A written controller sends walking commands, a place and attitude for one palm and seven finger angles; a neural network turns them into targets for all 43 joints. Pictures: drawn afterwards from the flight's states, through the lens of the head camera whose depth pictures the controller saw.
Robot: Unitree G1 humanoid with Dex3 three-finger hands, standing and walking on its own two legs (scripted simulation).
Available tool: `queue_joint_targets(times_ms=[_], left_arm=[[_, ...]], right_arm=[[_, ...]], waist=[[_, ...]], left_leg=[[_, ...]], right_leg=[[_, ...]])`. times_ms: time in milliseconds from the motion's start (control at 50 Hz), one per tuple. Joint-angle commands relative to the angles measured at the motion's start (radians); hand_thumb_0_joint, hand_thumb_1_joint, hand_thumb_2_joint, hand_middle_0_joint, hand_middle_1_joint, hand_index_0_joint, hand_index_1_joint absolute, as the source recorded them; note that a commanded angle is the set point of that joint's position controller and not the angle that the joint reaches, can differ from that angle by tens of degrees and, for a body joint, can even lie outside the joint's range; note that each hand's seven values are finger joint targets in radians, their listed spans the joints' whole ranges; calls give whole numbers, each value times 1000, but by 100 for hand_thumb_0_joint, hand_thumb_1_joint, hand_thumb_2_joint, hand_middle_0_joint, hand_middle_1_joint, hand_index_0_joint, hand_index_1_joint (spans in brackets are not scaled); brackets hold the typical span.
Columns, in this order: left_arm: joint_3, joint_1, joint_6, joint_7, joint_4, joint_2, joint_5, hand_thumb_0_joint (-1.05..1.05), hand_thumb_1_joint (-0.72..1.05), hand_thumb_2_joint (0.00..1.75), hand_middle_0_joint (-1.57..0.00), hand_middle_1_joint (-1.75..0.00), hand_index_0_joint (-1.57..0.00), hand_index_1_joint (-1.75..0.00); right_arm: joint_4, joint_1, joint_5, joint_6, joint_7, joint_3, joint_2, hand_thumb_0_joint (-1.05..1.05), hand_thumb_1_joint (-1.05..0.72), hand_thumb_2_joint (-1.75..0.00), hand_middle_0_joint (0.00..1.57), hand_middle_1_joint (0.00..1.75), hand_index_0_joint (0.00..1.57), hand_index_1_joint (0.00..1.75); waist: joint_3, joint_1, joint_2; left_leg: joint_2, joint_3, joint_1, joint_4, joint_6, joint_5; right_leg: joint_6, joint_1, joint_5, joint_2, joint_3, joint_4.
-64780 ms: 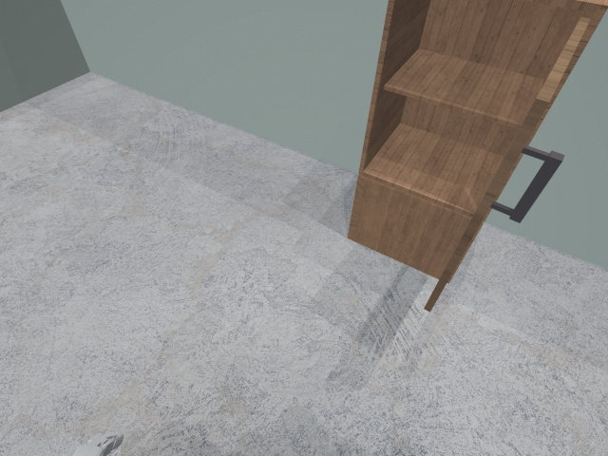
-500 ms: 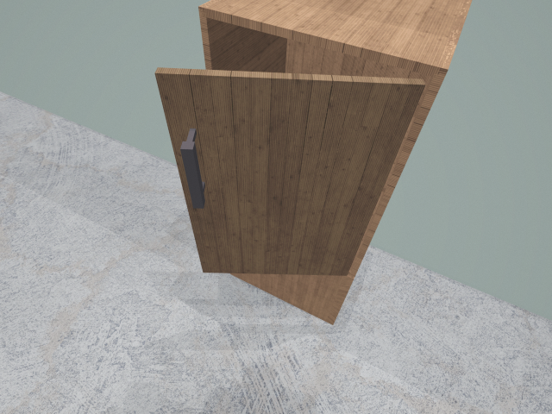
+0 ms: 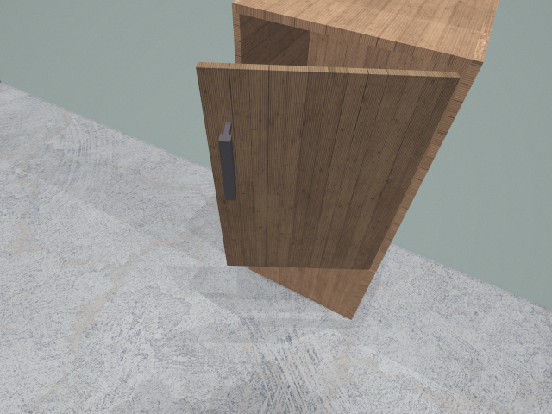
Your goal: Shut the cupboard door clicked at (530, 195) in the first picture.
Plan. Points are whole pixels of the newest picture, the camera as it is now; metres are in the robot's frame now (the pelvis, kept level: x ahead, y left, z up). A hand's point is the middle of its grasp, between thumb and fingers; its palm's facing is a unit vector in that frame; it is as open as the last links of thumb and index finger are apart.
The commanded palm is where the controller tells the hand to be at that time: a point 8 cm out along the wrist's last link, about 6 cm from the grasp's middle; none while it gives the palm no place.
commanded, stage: come to a stop and stand still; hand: left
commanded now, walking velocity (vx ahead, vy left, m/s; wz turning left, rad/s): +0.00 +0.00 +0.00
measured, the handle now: (229, 162) +0.53 +0.13 +0.05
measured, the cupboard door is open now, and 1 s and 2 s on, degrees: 27 27 27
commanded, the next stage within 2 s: look again from close up in 0.02 s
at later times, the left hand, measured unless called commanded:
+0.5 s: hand out of the picture +0.00 +0.19 -0.17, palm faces -0.01 -0.98 -0.20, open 7.4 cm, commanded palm none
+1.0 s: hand out of the picture +0.04 +0.15 -0.17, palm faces -0.02 -0.98 -0.20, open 7.4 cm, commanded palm none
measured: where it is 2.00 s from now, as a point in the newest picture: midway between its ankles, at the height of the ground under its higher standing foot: outside the picture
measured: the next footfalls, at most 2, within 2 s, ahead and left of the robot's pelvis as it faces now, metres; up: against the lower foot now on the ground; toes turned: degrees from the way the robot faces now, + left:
right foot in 1.64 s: +0.12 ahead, -0.23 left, +0.00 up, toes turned -1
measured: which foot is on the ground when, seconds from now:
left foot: down 0.00-1.00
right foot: down 0.00-1.00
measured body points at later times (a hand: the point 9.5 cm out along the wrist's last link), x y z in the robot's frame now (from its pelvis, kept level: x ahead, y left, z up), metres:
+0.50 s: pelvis +0.02 +0.00 +0.01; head +0.03 +0.02 +0.45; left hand +0.00 +0.24 -0.16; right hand +0.06 -0.25 -0.14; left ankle +0.08 +0.05 -0.73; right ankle -0.04 -0.13 -0.73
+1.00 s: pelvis +0.04 -0.03 +0.00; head +0.06 -0.02 +0.45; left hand +0.04 +0.20 -0.16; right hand +0.05 -0.26 -0.15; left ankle +0.08 +0.05 -0.73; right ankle -0.04 -0.13 -0.73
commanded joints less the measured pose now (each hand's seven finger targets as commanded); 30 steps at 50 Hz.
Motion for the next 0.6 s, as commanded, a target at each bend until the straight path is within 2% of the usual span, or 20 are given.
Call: queue_joint_targets(times_ms=[0,40,120,280,320,400,480,500,580], left_arm=[[8,69,-24,7,-12,101,-2,0,90,90,-20,-30,-20,-30],[6,74,-23,6,-4,108,-2,0,90,90,-20,-30,-20,-30],[6,100,-22,4,18,115,-1,0,90,90,-20,-30,-20,-30],[2,92,-23,1,41,126,0,0,90,90,-20,-30,-20,-30],[3,85,-28,1,42,133,0,0,90,90,-20,-30,-20,-30],[4,60,-29,0,39,145,-1,0,90,90,-20,-30,-20,-30],[4,44,-23,0,44,145,-4,0,90,90,-20,-30,-20,-30],[6,41,-25,0,40,153,-3,0,90,90,-20,-30,-20,-30],[7,22,-22,-1,42,156,-5,0,90,90,-20,-30,-20,-30]], right_arm=[[-41,11,5,-33,-10,-26,-132,0,-90,-90,20,30,20,30],[-36,-2,8,-35,-10,-27,-147,0,-90,-90,20,30,20,30],[-28,-20,10,-39,-11,-28,-158,0,-90,-90,20,30,20,30],[-16,-39,10,-42,-12,-29,-175,0,-90,-90,20,30,20,30],[-13,-40,11,-47,-12,-29,-176,0,-90,-90,20,30,20,30],[-4,-37,13,-52,-14,-26,-176,0,-90,-90,20,30,20,30],[6,-42,10,-52,-15,-25,-184,0,-90,-90,20,30,20,30],[5,-40,12,-53,-16,-24,-182,0,-90,-90,20,30,20,30],[14,-39,10,-53,-16,-23,-186,0,-90,-90,20,30,20,30]], waist=[[12,-11,-26],[35,-9,-7],[22,0,26],[27,-1,11],[-3,-2,3],[-12,-3,0],[3,-2,24],[8,2,6],[3,-2,1]], left_leg=[[177,-239,109,-177,-32,-271],[181,-241,104,-189,-32,-294],[189,-250,101,-213,-28,-308],[190,-248,124,-220,-34,-283],[187,-235,152,-196,-32,-213],[189,-233,170,-183,-31,-139],[195,-242,170,-205,-35,-168],[194,-239,158,-193,-30,-137],[194,-236,168,-202,-36,-143]], right_leg=[[-53,-105,-53,-49,77,-123],[-45,-119,-55,-51,76,-126],[-39,-89,-25,-50,62,-120],[-34,-91,-4,-61,67,-138],[-33,-76,31,-69,76,-147],[-30,-62,59,-74,72,-150],[-26,-67,43,-73,65,-144],[-28,-52,59,-74,67,-150],[-28,-51,52,-79,66,-151]])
